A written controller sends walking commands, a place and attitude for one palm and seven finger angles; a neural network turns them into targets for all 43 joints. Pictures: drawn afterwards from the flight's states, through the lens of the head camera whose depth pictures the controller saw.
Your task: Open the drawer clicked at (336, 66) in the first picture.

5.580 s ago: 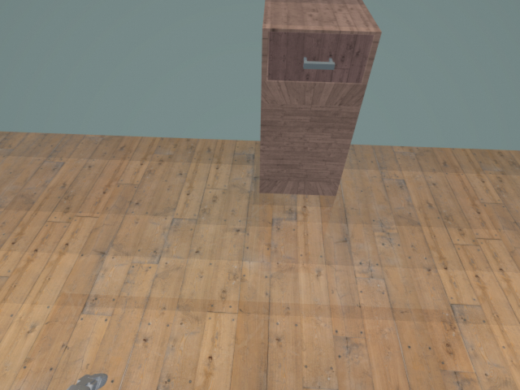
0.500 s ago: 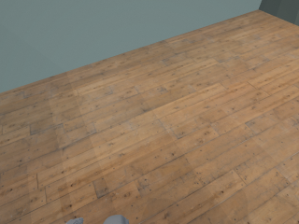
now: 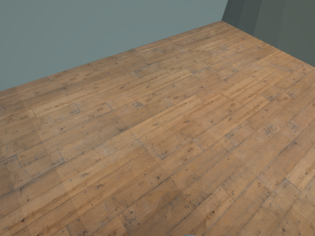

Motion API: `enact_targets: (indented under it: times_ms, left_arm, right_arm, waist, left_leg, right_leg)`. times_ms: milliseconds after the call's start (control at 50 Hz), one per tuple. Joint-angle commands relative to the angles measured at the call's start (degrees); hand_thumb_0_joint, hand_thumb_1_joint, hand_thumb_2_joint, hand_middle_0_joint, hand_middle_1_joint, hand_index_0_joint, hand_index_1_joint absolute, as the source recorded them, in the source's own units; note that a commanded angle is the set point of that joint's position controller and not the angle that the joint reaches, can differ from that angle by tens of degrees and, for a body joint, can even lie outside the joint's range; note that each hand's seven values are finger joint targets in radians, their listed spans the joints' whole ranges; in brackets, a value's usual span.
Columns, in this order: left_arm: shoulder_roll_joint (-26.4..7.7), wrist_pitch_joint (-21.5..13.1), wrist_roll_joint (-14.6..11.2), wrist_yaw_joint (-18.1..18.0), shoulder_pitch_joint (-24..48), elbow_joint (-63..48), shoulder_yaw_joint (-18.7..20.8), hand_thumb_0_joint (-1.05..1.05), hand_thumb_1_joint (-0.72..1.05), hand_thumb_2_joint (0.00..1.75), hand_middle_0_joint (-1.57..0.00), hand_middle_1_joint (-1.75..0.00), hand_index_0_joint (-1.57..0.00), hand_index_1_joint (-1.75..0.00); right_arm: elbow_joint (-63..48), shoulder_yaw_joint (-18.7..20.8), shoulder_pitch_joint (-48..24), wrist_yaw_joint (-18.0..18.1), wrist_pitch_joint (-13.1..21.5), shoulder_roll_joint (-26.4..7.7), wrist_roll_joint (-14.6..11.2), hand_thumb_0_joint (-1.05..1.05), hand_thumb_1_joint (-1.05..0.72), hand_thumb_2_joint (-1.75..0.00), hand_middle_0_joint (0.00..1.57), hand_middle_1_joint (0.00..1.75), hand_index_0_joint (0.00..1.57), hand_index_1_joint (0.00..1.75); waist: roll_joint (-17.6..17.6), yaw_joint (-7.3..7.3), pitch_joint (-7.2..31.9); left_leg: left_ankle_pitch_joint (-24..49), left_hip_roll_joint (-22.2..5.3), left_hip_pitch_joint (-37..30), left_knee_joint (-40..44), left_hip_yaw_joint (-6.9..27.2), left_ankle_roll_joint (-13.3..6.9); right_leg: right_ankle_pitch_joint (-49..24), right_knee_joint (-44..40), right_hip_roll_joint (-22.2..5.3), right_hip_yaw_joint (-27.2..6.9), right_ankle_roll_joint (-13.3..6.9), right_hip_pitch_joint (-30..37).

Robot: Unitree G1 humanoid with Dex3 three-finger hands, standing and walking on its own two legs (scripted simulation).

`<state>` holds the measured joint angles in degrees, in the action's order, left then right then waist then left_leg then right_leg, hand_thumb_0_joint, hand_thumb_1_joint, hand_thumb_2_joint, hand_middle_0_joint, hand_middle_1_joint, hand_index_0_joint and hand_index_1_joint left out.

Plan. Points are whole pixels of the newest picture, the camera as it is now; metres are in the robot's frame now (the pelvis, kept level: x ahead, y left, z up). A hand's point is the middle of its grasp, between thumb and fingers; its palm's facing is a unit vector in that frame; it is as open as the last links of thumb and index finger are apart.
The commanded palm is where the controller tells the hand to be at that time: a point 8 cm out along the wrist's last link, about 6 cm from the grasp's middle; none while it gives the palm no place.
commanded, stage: turn to face it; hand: left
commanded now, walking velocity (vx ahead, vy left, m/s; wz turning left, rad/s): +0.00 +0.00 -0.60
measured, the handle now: out of the picture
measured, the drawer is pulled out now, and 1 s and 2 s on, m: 0.00 0.00 0.00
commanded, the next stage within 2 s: none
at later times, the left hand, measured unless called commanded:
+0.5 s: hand (118, 215) +0.20 +0.13 -0.16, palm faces +0.01 -0.99 -0.16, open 7.4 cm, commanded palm none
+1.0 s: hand out of the picture +0.03 +0.24 -0.17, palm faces +0.37 -0.89 -0.27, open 7.4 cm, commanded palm none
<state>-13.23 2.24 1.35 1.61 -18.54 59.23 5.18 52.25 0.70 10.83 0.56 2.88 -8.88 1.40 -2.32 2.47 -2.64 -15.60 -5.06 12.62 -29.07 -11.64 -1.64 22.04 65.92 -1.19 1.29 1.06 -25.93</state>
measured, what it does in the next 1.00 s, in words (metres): steps on the spot, turning left: right foot, then left foot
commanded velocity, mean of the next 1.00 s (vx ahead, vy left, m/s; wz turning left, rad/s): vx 0.00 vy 0.00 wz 0.52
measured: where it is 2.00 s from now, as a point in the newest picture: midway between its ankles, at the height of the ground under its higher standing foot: outside the picture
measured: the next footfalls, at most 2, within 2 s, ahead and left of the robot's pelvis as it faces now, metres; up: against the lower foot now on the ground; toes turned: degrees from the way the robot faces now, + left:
right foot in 0.28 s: +0.13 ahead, -0.16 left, +0.00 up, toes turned -10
left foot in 0.64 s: +0.12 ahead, +0.11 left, +0.00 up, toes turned +18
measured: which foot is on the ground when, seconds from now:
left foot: down 0.00-0.30, up 0.32-0.62, down 0.64-1.00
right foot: up 0.00-0.26, down 0.28-0.64, up 0.66-1.00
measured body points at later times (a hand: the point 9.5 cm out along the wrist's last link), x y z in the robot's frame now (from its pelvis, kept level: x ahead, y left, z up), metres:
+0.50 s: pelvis +0.06 -0.02 -0.01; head +0.08 -0.03 +0.44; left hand +0.20 +0.18 -0.14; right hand +0.04 -0.24 -0.17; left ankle +0.04 +0.09 -0.68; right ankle +0.09 -0.15 -0.74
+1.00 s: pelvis +0.04 +0.01 +0.00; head +0.06 +0.03 +0.45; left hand +0.01 +0.29 -0.15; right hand +0.18 -0.22 -0.13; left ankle +0.08 +0.10 -0.74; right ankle +0.06 -0.16 -0.68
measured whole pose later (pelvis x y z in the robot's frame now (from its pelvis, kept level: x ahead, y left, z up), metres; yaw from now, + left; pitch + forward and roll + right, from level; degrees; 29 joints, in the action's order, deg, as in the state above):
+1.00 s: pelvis +0.04 +0.01 +0.00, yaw +19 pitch +1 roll -2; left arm -14.8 4.2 0.8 -1.3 -11.6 54.4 5.3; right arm 52.7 3.9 13.0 -0.6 -1.4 -12.1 1.2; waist 0.0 -0.9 -1.8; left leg -7.1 2.3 20.1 -26.1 -0.2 -4.3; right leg 21.9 56.2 -3.6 0.1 4.8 -25.2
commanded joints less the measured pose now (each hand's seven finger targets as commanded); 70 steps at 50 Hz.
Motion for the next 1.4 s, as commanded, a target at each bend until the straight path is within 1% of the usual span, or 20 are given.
enact_targets:
  times_ms: [0, 160, 220, 260, 280, 300, 380, 540, 580, 600, 620, 640, 760, 1020, 1100, 1120, 1160, 1200, 1240, 1380]
  left_arm:
    - [-0.7, -0.8, -0.1, 0.2, 0.8, -5.2, 0.6, 0.0, 0.9, 0.9, -0.2, -0.3, -0.2, -0.3]
    - [1.9, -1.0, 0.2, -1.1, 9.1, -7.7, -1.4, 0.0, 0.9, 0.9, -0.2, -0.3, -0.2, -0.3]
    - [1.0, -2.7, 0.2, -1.9, 6.8, -5.7, -2.2, 0.0, 0.9, 0.9, -0.2, -0.3, -0.2, -0.3]
    - [-4.7, -4.2, 0.4, -3.0, 1.6, -3.2, -1.6, 0.0, 0.9, 0.9, -0.2, -0.3, -0.2, -0.3]
    - [-8.4, -4.7, 0.2, -3.4, -0.9, -1.9, -1.0, 0.0, 0.9, 0.9, -0.2, -0.3, -0.2, -0.3]
    - [-9.9, -4.2, -0.2, -3.4, -1.2, -2.6, -1.0, 0.0, 0.9, 0.9, -0.2, -0.3, -0.2, -0.3]
    - [-6.9, -3.3, -0.1, -4.3, 7.7, -4.8, -0.9, 0.0, 0.9, 0.9, -0.2, -0.3, -0.2, -0.3]
    - [-7.0, -1.8, 0.4, -4.1, 12.6, -7.8, 0.5, 0.0, 0.9, 0.9, -0.2, -0.3, -0.2, -0.3]
    - [-6.2, -1.2, -0.1, -3.8, 12.7, -8.7, 0.8, 0.0, 0.9, 0.9, -0.2, -0.3, -0.2, -0.3]
    - [-3.6, -0.6, -0.5, -3.6, 12.3, -9.8, 0.5, 0.0, 0.9, 0.9, -0.2, -0.3, -0.2, -0.3]
    - [0.0, 0.0, -0.9, -3.2, 12.9, -12.3, 0.0, 0.0, 0.9, 0.9, -0.2, -0.3, -0.2, -0.3]
    - [-1.5, 0.2, -0.1, -3.0, 15.6, -13.3, 0.0, 0.0, 0.9, 0.9, -0.2, -0.3, -0.2, -0.3]
    - [-3.4, -0.1, 0.1, -2.0, 9.3, -9.3, 1.1, 0.0, 0.9, 0.9, -0.2, -0.3, -0.2, -0.3]
    - [-4.5, -0.1, -0.7, -3.0, 7.8, -10.7, 0.2, 0.0, 0.9, 0.9, -0.2, -0.3, -0.2, -0.3]
    - [-5.2, -0.3, -1.1, -3.2, -0.4, -9.1, 0.5, 0.0, 0.9, 0.9, -0.2, -0.3, -0.2, -0.3]
    - [-6.2, -0.6, -1.0, -3.4, -3.6, -8.5, 1.0, 0.0, 0.9, 0.9, -0.2, -0.3, -0.2, -0.3]
    - [-14.4, -1.1, 0.5, -4.2, 1.2, -11.5, 1.8, 0.0, 0.9, 0.9, -0.2, -0.3, -0.2, -0.3]
    - [-10.1, -1.7, -0.2, -4.5, 13.0, -14.8, 0.7, 0.0, 0.9, 0.9, -0.2, -0.3, -0.2, -0.3]
    - [-7.1, -2.6, -0.3, -3.9, 13.6, -14.2, -0.3, 0.0, 0.9, 0.9, -0.2, -0.3, -0.2, -0.3]
    - [-9.4, -2.6, 0.2, -3.6, 2.2, -10.3, -0.1, 0.0, 0.9, 0.9, -0.2, -0.3, -0.2, -0.3]
  right_arm:
    - [-0.1, 2.7, 6.4, 1.6, 0.5, -9.2, -0.5, 0.0, -0.9, -0.9, 0.2, 0.3, 0.2, 0.3]
    - [4.0, 3.2, 10.2, 0.9, -0.6, -9.3, 0.4, 0.0, -0.9, -0.9, 0.2, 0.3, 0.2, 0.3]
    - [5.9, 3.0, 11.1, 0.8, -0.8, -9.3, 0.1, 0.0, -0.9, -0.9, 0.2, 0.3, 0.2, 0.3]
    - [6.5, 2.3, 12.6, 0.2, -0.6, -6.0, -1.0, 0.0, -0.9, -0.9, 0.2, 0.3, 0.2, 0.3]
    - [5.3, 1.5, 12.0, 0.1, -1.2, -3.1, -1.5, 0.0, -0.9, -0.9, 0.2, 0.3, 0.2, 0.3]
    - [4.2, 2.0, 11.0, 0.5, -2.5, -4.2, -1.6, 0.0, -0.9, -0.9, 0.2, 0.3, 0.2, 0.3]
    - [5.4, 2.9, 9.3, 0.1, -4.5, -5.0, -1.1, 0.0, -0.9, -0.9, 0.2, 0.3, 0.2, 0.3]
    - [2.4, 4.0, 9.4, -1.4, -5.1, -3.6, -0.5, 0.0, -0.9, -0.9, 0.2, 0.3, 0.2, 0.3]
    - [2.4, 4.6, 12.4, -1.5, -4.7, -5.6, -0.1, 0.0, -0.9, -0.9, 0.2, 0.3, 0.2, 0.3]
    - [2.3, 5.5, 14.9, -1.6, -4.2, -9.4, 0.0, 0.0, -0.9, -0.9, 0.2, 0.3, 0.2, 0.3]
    - [1.2, 6.9, 16.0, -1.1, -3.7, -15.5, 0.5, 0.0, -0.9, -0.9, 0.2, 0.3, 0.2, 0.3]
    - [1.2, 7.1, 15.2, -0.8, -3.6, -17.1, 0.6, 0.0, -0.9, -0.9, 0.2, 0.3, 0.2, 0.3]
    - [-3.3, 5.5, 2.4, 0.3, -2.5, -12.9, -0.1, 0.0, -0.9, -0.9, 0.2, 0.3, 0.2, 0.3]
    - [-3.2, 6.6, 3.2, -0.5, -4.4, -15.5, 0.1, 0.0, -0.9, -0.9, 0.2, 0.3, 0.2, 0.3]
    - [-4.6, 7.1, -1.1, -1.0, -5.2, -15.8, 0.1, 0.0, -0.9, -0.9, 0.2, 0.3, 0.2, 0.3]
    - [-5.2, 7.1, -2.3, -1.1, -5.5, -14.5, -0.2, 0.0, -0.9, -0.9, 0.2, 0.3, 0.2, 0.3]
    - [-6.9, 6.6, -1.3, -1.2, -5.7, -9.2, -0.4, 0.0, -0.9, -0.9, 0.2, 0.3, 0.2, 0.3]
    - [-5.6, 7.2, 0.6, -1.9, -6.3, -11.7, 0.2, 0.0, -0.9, -0.9, 0.2, 0.3, 0.2, 0.3]
    - [-3.3, 6.6, 1.9, -2.4, -6.4, -11.1, 0.2, 0.0, -0.9, -0.9, 0.2, 0.3, 0.2, 0.3]
    - [-5.2, 4.9, -5.7, -2.6, -6.2, -8.6, -0.3, 0.0, -0.9, -0.9, 0.2, 0.3, 0.2, 0.3]
  waist:
    - [9.8, -2.05, 2.2]
    - [13.6, -4.51, 0.3]
    - [10.4, -2.73, 3.7]
    - [1.4, -0.41, 10.2]
    - [-8.4, 0.0, 12.9]
    - [-6.8, 0.69, 12.3]
    - [-8.1, -1.56, 6.3]
    - [-9.0, -4.33, 0.6]
    - [-2.7, -6.11, 2.6]
    - [12.1, -7.21, 2.6]
    - [27.6, -8.37, 0.7]
    - [19.8, -8.53, 1.9]
    - [8.0, -3.32, 5.3]
    - [11.4, -4.81, 5.8]
    - [11.7, -1.37, 6.3]
    - [9.4, 0.21, 6.5]
    - [-16.5, -0.14, 2.1]
    - [-6.3, -5.76, 0.3]
    - [-6.4, -6.16, -1.7]
    - [-9.4, -0.31, 1.2]
  left_leg:
    - [31.7, -14.8, -6.6, 11.9, 5.5, -2.5]
    - [37.4, -13.5, -5.5, 8.0, 2.7, -5.3]
    - [36.9, -10.7, -6.0, 2.6, 4.6, -2.7]
    - [21.0, -7.1, 4.2, -5.9, 3.5, 2.1]
    - [-10.4, -1.8, 12.3, -13.5, 1.3, 4.7]
    - [-21.9, -0.8, 12.1, -21.4, 5.7, 4.4]
    - [-16.3, -1.4, 15.8, -34.7, 9.0, 5.2]
    - [-6.4, -0.5, 8.5, -17.2, 3.3, 5.2]
    - [2.2, 0.5, 1.8, -6.6, 2.9, 4.8]
    - [4.6, -5.1, 0.0, 3.3, 15.0, 2.4]
    - [10.6, -18.4, 0.7, 13.7, 35.5, -4.3]
    - [4.7, -21.4, 3.5, 15.7, 38.1, -8.1]
    - [-1.9, -9.3, 1.9, 14.4, 25.8, -4.5]
    - [-2.5, -7.5, 0.2, 14.6, 35.5, -7.9]
    - [-3.2, -2.4, 8.9, 14.3, 33.8, -3.3]
    - [-6.1, 0.2, 14.1, 10.9, 31.5, -0.7]
    - [-14.2, 11.5, 29.0, -22.9, 14.4, 5.4]
    - [-9.1, 6.5, 21.6, -35.9, 16.9, 3.9]
    - [-4.2, 4.3, 22.3, -40.2, 13.7, 5.1]
    - [-7.6, 3.1, 20.0, -25.0, 8.0, 6.7]
  right_leg:
    - [-3.9, 2.9, -3.1, 0.1, 1.9, -6.8]
    - [-4.9, -21.6, -2.2, 4.2, 1.4, 0.7]
    - [-13.3, -37.7, -0.9, 5.9, 0.8, 11.6]
    - [-36.8, -41.2, -10.2, -2.1, -1.0, 29.7]
    - [-56.1, -39.4, -22.3, -9.3, -6.3, 36.0]
    - [-62.1, -40.1, -26.3, -8.2, -10.7, 31.9]
    - [-46.1, -42.8, -22.0, -1.0, -10.4, 22.6]
    - [-14.3, -42.1, -20.1, 7.6, -5.3, 8.3]
    - [-7.6, -33.8, -18.0, 9.9, -2.8, 5.8]
    - [1.2, -22.0, -12.8, 11.1, 0.1, 0.4]
    - [16.9, -7.2, -5.2, 10.1, 4.2, -10.3]
    - [14.0, 1.3, -5.6, 2.6, 2.6, -9.3]
    - [-3.8, 3.2, -5.3, -1.4, 3.7, -8.5]
    - [3.5, -18.9, -1.0, -1.7, 3.0, 1.0]
    - [-0.9, -35.8, 1.7, 1.1, 1.1, 16.4]
    - [-4.4, -44.4, -0.1, 0.6, 0.3, 23.2]
    - [12.6, -59.7, -27.0, -26.7, -9.7, 19.3]
    - [3.8, -57.7, -22.7, -15.5, -8.2, 6.1]
    - [-11.2, -51.6, -16.5, -5.5, -6.1, 9.9]
    - [-32.8, -44.5, -18.1, 1.7, -7.1, 22.5]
